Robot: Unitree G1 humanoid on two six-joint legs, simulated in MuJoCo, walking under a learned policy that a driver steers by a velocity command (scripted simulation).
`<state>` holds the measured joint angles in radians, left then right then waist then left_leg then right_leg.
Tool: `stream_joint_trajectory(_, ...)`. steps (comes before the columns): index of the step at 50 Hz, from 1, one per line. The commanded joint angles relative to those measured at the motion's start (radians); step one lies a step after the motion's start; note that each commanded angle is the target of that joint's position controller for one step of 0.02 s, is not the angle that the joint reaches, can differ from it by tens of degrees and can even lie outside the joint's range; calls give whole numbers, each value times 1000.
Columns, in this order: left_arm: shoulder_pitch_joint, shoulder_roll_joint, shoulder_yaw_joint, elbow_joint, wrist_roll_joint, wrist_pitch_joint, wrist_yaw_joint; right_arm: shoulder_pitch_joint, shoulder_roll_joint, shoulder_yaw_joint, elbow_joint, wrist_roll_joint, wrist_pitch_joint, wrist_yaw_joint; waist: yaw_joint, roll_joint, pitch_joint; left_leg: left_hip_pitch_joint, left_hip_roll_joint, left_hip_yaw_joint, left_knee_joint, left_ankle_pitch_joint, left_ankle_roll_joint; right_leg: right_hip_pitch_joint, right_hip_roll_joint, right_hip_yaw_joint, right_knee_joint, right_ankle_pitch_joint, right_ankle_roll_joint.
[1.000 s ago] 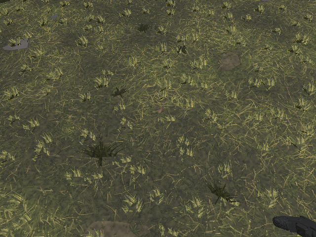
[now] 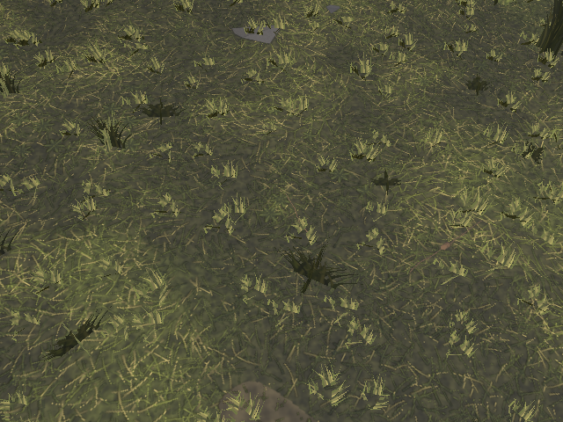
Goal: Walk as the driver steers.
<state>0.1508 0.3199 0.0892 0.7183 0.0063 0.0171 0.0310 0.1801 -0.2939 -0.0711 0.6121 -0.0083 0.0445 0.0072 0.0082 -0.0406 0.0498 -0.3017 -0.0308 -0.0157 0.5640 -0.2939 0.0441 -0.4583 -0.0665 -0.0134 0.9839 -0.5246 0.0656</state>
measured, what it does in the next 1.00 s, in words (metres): walks ahead: right foot, then left foot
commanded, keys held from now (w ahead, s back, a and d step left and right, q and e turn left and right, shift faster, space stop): q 0.10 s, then w+q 0.14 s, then w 0.08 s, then w+e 0.68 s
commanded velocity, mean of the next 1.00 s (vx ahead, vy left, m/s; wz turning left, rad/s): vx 0.33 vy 0.00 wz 0.00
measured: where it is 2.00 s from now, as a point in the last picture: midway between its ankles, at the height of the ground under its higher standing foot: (321, 298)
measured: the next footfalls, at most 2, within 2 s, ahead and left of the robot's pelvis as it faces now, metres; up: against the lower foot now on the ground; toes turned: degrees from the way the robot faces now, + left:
right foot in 0.40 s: +0.10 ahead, -0.11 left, +0.00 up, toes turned +14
left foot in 0.80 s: +0.31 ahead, +0.17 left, +0.00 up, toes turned -2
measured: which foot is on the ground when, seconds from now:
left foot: down 0.00-0.40, up 0.42-0.78, down 0.80-1.00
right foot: up 0.00-0.38, down 0.40-0.80, up 0.82-1.00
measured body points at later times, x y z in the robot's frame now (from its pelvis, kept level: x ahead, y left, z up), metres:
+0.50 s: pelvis +0.07 -0.02 +0.01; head +0.07 -0.04 +0.46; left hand +0.11 +0.28 -0.09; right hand +0.25 -0.25 -0.10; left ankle +0.02 +0.10 -0.68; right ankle +0.06 -0.12 -0.73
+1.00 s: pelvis +0.28 +0.06 +0.01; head +0.30 +0.06 +0.46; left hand +0.42 +0.33 -0.09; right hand +0.36 -0.23 -0.09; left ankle +0.27 +0.17 -0.73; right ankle +0.27 -0.09 -0.65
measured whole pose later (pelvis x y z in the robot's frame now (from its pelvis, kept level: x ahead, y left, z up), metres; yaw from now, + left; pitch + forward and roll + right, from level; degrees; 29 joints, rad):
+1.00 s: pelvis +0.28 +0.06 +0.01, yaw -5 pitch +1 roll +2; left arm 0.28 0.33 0.07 0.69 -0.03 -0.02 0.00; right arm 0.26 -0.27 -0.06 0.74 -0.01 -0.10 0.01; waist -0.02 -0.05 0.02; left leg -0.15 -0.03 0.07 0.33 -0.21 0.02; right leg -0.57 -0.06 0.05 1.12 -0.30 0.00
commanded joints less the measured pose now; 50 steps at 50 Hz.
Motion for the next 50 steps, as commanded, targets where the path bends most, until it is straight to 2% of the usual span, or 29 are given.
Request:
stream_joint_trajectory(1, -62, 109, 31, -86, 1, -9, 21, -23, -165, -44, -65, 17, -35, -15, -23, 160, -105, 199, 269, -329, -227, 412, 189, -233, 12, 92, 175, 58, 0)
stream_joint_trajectory(2, -42, 107, 32, -83, 8, -7, 21, -44, -160, -38, -68, 22, -31, -22, -7, 169, -107, 166, 245, -311, -228, 433, 182, -197, 26, 89, 181, 111, 7)
stream_joint_trajectory(5, -16, 81, 26, -73, -2, -16, 12, -32, -151, -32, -66, 12, -26, -36, 0, 168, -137, 172, 211, -299, -227, 418, 182, -155, 54, 83, 120, 185, 19)
stream_joint_trajectory(7, -36, 71, 19, -78, -7, -24, 4, 12, -156, -35, -52, 23, -26, -41, -24, 168, -143, 192, 191, -340, -266, 88, 180, -154, 58, 82, -25, 226, 18)
stream_joint_trajectory(9, -75, 73, 16, -93, -13, -37, -9, 29, -175, -39, -47, 24, -31, -41, -44, 210, -103, 167, 195, -415, -313, -163, 189, -140, 67, 87, -145, 226, 12)
stream_joint_trajectory(13, -89, 76, 14, -97, -22, -77, -32, 45, -189, -41, -35, 25, -42, -33, -56, 208, -76, 128, 197, -476, -312, -236, 197, -46, 82, 86, -314, 177, -16)
stream_joint_trajectory(15, -70, 70, 10, -90, -28, -95, -42, 53, -178, -33, -26, 26, -47, -25, -53, 205, -73, 84, 191, -488, -303, -248, 193, 45, 85, 65, -372, 182, -35)
stream_joint_trajectory(17, -12, 54, 6, -69, -31, -111, -48, 46, -155, -20, -15, 24, -48, -20, -17, 186, -65, 23, 172, -476, -281, -271, 172, 177, 83, 33, -483, 268, -64)
stream_joint_trajectory(19, 64, 50, 4, -42, -21, -120, -46, 45, -108, -1, -15, 14, -54, -16, 19, 155, -74, -61, 119, -425, -200, -286, 121, 339, 59, 42, -559, 286, -98)
stream_joint_trajectory(20, 151, 84, 7, -26, -13, -124, -40, 30, -52, 17, -23, 7, -61, -15, 44, 61, -87, -157, 59, -328, -6, -271, 72, 437, -61, 200, -617, 181, -143)
stream_joint_trajectory(21, 208, 189, 26, -8, 4, -121, -44, 37, -29, 20, -58, 18, -80, -15, 16, -152, -65, -349, -55, -116, 219, -229, 15, 502, -214, 544, -750, -76, -270)
stream_joint_trajectory(22, 232, 186, 30, -2, 3, -121, -53, -31, -118, -2, -78, 30, -98, -21, 51, -172, 33, -505, -15, -91, 375, -302, -9, 464, -318, 754, -829, -211, -366)
stream_joint_trajectory(23, 204, 142, 14, -10, -11, -122, -51, -33, -156, -15, -66, 36, -112, -17, 37, -117, 75, -540, 32, -112, 445, -224, -10, 443, -301, 716, -825, -200, -362)
stream_joint_trajectory(24, 191, 121, 6, -21, -16, -120, -48, -26, -144, -14, -47, 29, -122, -11, 30, -102, 62, -543, 48, -99, 463, -153, -14, 460, -249, 641, -821, -131, -334)
stream_joint_trajectory(27, 209, 106, -4, -23, -19, -104, -34, -84, -96, -8, -52, 4, -147, 4, 46, -77, 22, -493, 64, -54, 367, 19, -42, 466, -145, 459, -820, 166, -284)
stream_joint_trajectory(30, 227, 107, -4, -14, -23, -85, -16, -148, -31, 12, -55, 6, -157, 14, 60, -96, 2, -334, 23, -6, 168, 129, -86, 373, -74, 328, -805, 354, -267)
stream_joint_trajectory(32, 251, 121, 1, -7, -27, -75, -11, -194, -20, 17, -60, 14, -160, 22, 75, -105, 3, -233, 0, 3, 53, 177, -103, 318, -62, 306, -791, 387, -262)
stream_joint_trajectory(34, 278, 135, 6, 0, -35, -69, -10, -220, -41, 11, -63, 24, -162, 27, 80, -107, 0, -156, -13, -6, -10, 209, -107, 292, -79, 336, -772, 385, -261)
stream_joint_trajectory(36, 275, 146, 11, -1, -43, -64, -9, -204, -75, -2, -62, 33, -166, 26, 54, -117, -5, -80, -7, -31, -60, 218, -93, 290, -106, 388, -750, 378, -246)
stream_joint_trajectory(38, 249, 137, 11, -9, -44, -61, -8, -123, -108, -20, -40, 36, -168, 18, -8, -115, -31, 60, 5, -31, -122, 211, -57, 270, -100, 398, -682, 420, -212)
stream_joint_trajectory(39, 240, 113, 5, -17, -37, -62, -10, -35, -136, -35, -21, 31, -169, 7, -55, -106, -80, 203, 25, -37, -145, 197, -29, 231, -57, 371, -579, 487, -183)
stream_joint_trajectory(40, 219, 53, -15, -41, -19, -66, -15, 126, -190, -52, -1, 18, -168, -5, -132, -22, -211, 440, 169, -165, -135, 133, 30, 120, 4, 307, -317, 400, -146)
stream_joint_trajectory(41, 319, -44, -44, -77, -34, -77, -10, 233, -288, -73, 30, -1, -152, -5, -105, 302, -375, 727, 421, -573, -201, -70, 174, -173, 139, 170, 23, 23, -86)
stream_joint_trajectory(42, 341, 41, -27, -64, -60, -80, -6, 221, -211, -56, 41, 1, -148, 3, -94, 323, -320, 658, 458, -736, -291, -256, 205, -302, 79, 180, 199, -43, -74)
stream_joint_trajectory(43, 257, 108, -8, -62, -62, -76, -7, 163, -139, -36, 34, 7, -147, 1, -99, 228, -176, 538, 414, -595, -301, -235, 173, -342, 34, 175, 254, 45, -79)
stream_joint_trajectory(44, 211, 106, -6, -62, -51, -71, -8, 115, -106, -25, 35, 6, -145, 1, -82, 162, -105, 437, 366, -454, -310, -103, 151, -319, 2, 150, 250, 119, -76)
stream_joint_trajectory(45, 179, 91, -6, -68, -39, -69, -13, 82, -76, -15, 43, 2, -142, 1, -66, 141, -56, 357, 325, -361, -332, 8, 142, -301, -18, 146, 220, 169, -73)
stream_joint_trajectory(46, 166, 76, -5, -75, -37, -64, -20, 62, -63, -10, 50, -6, -144, -1, -46, 159, -32, 297, 297, -283, -355, 83, 131, -269, -39, 143, 198, 203, -73)
stream_joint_trajectory(50, 110, 19, -20, -110, -33, -45, -36, 49, -89, -22, 85, 4, -160, -2, -23, 131, 8, 215, 292, -124, -418, 270, 152, -274, -56, 115, 107, 280, -54)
